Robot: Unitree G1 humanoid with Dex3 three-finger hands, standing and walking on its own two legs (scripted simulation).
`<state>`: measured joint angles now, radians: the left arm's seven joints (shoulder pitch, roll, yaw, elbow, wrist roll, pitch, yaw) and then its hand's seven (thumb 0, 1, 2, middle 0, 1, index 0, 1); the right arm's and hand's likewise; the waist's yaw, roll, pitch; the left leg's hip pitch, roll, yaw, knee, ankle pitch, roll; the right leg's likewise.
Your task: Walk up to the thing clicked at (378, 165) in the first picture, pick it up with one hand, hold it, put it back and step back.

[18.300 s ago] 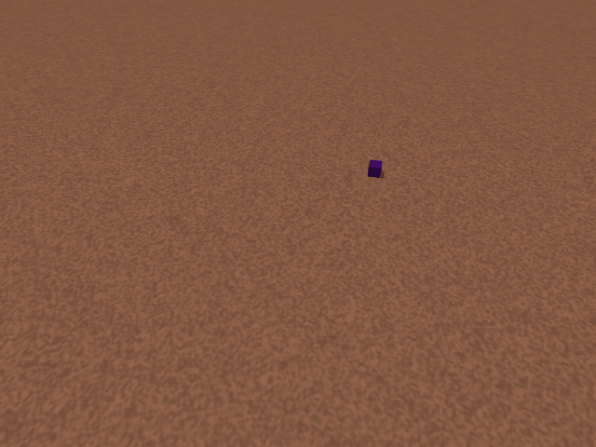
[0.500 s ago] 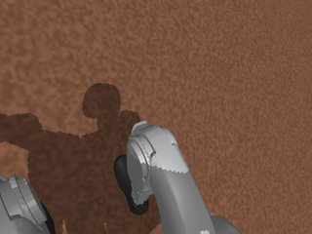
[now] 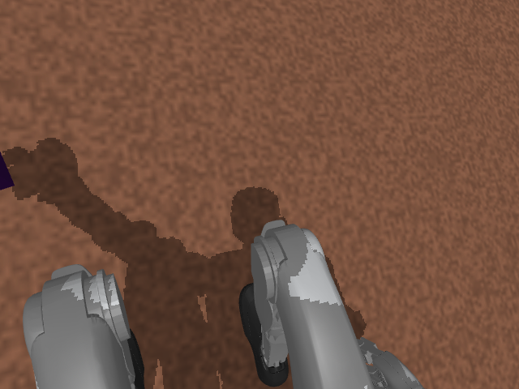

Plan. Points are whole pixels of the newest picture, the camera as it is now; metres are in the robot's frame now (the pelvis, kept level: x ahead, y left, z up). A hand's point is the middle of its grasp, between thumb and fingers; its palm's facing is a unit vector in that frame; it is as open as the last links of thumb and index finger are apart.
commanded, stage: settle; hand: left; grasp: from above
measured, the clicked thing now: out of the picture +0.47 +0.33 -0.20
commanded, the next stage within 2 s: lift in 0.14 s
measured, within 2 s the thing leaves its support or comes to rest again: neither
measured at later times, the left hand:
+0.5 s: hand out of the picture +0.45 +0.32 -0.11, palm faces -0.44 -0.16 -0.89, open 9.6 cm
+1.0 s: hand out of the picture +0.38 +0.32 +0.05, palm faces -0.40 -0.16 -0.90, open 9.6 cm
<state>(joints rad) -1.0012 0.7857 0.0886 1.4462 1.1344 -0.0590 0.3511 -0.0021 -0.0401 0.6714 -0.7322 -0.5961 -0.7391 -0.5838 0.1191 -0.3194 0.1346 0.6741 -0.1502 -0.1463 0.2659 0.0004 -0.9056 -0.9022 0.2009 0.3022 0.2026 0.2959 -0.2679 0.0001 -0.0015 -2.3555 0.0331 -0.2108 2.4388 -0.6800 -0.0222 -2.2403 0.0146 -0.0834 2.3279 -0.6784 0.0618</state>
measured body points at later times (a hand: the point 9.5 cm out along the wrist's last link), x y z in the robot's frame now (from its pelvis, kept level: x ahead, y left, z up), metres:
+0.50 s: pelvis +0.00 +0.00 +0.03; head +0.23 +0.06 +0.41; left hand +0.47 +0.33 -0.06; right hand +0.05 -0.27 -0.08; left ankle +0.07 +0.14 -0.29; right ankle +0.11 -0.13 -0.29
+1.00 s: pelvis -0.01 +0.00 +0.14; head +0.17 +0.05 +0.56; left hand +0.40 +0.33 +0.10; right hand +0.13 -0.26 +0.02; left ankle +0.07 +0.14 -0.29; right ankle +0.10 -0.13 -0.29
